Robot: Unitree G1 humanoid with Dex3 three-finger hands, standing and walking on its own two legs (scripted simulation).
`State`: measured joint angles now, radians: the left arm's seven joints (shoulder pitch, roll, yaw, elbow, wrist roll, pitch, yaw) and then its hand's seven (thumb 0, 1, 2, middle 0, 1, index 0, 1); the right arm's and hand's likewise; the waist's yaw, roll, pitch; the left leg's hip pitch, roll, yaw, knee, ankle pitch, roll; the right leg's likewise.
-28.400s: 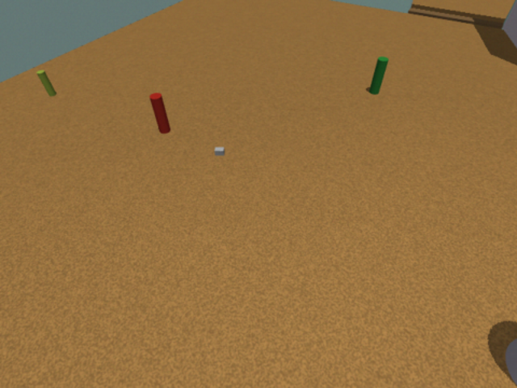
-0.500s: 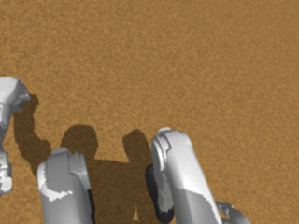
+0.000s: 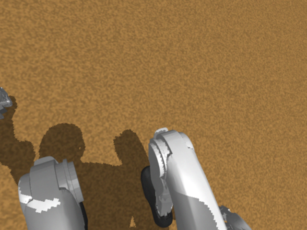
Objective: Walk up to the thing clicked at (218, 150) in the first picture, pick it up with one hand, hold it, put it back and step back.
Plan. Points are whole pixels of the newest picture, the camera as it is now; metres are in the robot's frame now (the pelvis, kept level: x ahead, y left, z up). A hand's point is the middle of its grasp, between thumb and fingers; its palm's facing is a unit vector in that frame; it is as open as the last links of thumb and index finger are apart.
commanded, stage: rest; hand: left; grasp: from above
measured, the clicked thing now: out of the picture +0.46 +0.32 -0.24
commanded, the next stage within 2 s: open in 0.98 s
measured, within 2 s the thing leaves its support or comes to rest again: rests again in 0.74 s
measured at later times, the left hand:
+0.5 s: hand out of the picture +0.44 +0.30 -0.24, palm faces -0.46 -0.10 -0.88, open 4.7 cm
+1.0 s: hand out of the picture +0.44 +0.30 -0.25, palm faces -0.47 -0.12 -0.87, open 4.7 cm
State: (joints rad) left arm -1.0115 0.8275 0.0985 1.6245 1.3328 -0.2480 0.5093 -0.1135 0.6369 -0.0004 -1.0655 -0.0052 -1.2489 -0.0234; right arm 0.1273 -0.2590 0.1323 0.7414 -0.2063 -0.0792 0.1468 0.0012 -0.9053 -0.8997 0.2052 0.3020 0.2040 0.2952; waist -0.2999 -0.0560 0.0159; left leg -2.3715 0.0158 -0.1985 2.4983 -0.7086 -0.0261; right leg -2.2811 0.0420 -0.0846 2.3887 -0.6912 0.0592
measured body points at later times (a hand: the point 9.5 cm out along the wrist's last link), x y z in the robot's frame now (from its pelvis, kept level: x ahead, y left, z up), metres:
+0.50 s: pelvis +0.00 +0.00 -0.01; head +0.26 +0.11 +0.34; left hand +0.46 +0.30 -0.19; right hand +0.05 -0.26 -0.09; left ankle +0.06 +0.13 -0.27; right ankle +0.10 -0.13 -0.27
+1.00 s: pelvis +0.00 +0.01 -0.01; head +0.26 +0.12 +0.33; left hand +0.46 +0.31 -0.20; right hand +0.06 -0.26 -0.08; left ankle +0.06 +0.13 -0.27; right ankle +0.10 -0.13 -0.27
